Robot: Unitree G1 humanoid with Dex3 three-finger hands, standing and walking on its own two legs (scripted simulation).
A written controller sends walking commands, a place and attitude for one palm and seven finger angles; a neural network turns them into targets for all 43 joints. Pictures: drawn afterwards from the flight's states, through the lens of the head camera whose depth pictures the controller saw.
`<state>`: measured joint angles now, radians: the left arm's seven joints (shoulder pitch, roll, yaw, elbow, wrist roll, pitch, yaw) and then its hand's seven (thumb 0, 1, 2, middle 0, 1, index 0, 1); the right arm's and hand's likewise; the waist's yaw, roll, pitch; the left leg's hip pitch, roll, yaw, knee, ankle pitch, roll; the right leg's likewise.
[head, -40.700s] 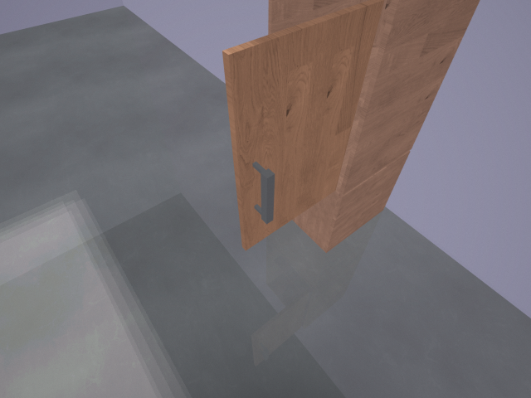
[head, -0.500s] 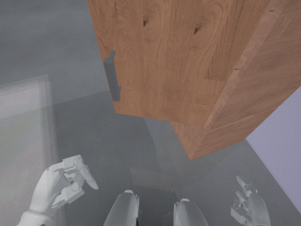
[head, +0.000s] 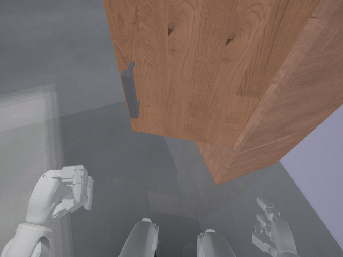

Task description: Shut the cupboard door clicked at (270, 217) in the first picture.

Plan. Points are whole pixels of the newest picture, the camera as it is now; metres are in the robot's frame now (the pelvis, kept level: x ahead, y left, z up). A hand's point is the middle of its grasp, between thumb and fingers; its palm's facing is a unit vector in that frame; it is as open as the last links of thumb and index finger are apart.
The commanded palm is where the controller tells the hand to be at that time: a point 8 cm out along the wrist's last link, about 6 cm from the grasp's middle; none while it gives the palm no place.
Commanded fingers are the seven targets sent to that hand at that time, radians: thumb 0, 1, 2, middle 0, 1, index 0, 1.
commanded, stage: raise the hand and make a fist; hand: left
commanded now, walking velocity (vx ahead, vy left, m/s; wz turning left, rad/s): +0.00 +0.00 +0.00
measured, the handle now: (133, 91) +0.52 +0.16 +0.03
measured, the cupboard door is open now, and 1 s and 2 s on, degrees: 60 60 60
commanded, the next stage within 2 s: bring the fist close to the handle in 0.36 s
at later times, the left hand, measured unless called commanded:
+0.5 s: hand (97, 203) +0.22 +0.17 +0.05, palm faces -0.16 -0.99 -0.02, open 3.1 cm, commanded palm +0.22 +0.23 +0.05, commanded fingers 0.00 0.90 0.90 -1.30 -1.50 -1.30 -1.50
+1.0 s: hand (117, 152) +0.33 +0.15 +0.05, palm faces -0.11 -0.99 -0.04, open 3.1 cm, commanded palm +0.32 +0.20 +0.04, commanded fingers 0.00 0.90 0.90 -1.30 -1.50 -1.30 -1.50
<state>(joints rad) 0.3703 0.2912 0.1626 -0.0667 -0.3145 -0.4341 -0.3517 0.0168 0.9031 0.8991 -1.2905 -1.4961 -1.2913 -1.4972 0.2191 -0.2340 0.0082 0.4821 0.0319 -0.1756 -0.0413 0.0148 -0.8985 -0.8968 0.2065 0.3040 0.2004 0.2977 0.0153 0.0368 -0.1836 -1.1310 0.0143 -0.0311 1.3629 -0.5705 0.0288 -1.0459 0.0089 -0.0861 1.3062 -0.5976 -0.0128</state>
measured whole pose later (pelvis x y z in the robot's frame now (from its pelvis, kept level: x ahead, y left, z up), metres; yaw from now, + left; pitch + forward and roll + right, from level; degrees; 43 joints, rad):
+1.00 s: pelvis +0.00 -0.01 +0.00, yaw +0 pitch +21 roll -3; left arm -0.07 0.27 0.13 0.29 -0.24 -0.38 -0.25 0.01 0.90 0.90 -1.30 -1.50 -1.30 -1.50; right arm 0.26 -0.26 0.01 0.55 0.03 -0.10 -0.02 0.01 -0.90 -0.90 0.20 0.30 0.20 0.30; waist -0.03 0.04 -0.19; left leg -1.16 0.02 -0.01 1.34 -0.55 0.02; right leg -1.09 0.01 -0.07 1.31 -0.59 -0.02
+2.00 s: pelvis -0.01 -0.01 -0.01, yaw -1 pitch +24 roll -2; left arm -0.59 0.27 0.18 0.89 -0.15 -0.53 -0.23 0.01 0.90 0.90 -1.30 -1.50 -1.30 -1.51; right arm 0.26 -0.26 -0.01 0.64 0.01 0.00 0.00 0.01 -0.90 -0.90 0.20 0.30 0.20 0.30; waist -0.08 0.03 -0.18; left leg -1.24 0.02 -0.01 1.35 -0.54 0.01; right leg -1.18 0.01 -0.06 1.34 -0.58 -0.03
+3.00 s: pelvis -0.02 +0.00 -0.04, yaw -3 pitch +31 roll -5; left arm -1.14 0.51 0.22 1.23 -0.05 -0.36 -0.37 0.01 0.90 0.90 -1.30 -1.50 -1.30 -1.50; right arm 0.34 -0.26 0.04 0.66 -0.01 -0.02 0.01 0.01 -0.90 -0.90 0.21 0.30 0.20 0.30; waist -0.23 0.06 -0.16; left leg -1.48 0.04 -0.03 1.49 -0.55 0.03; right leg -1.40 0.04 -0.08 1.42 -0.57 -0.01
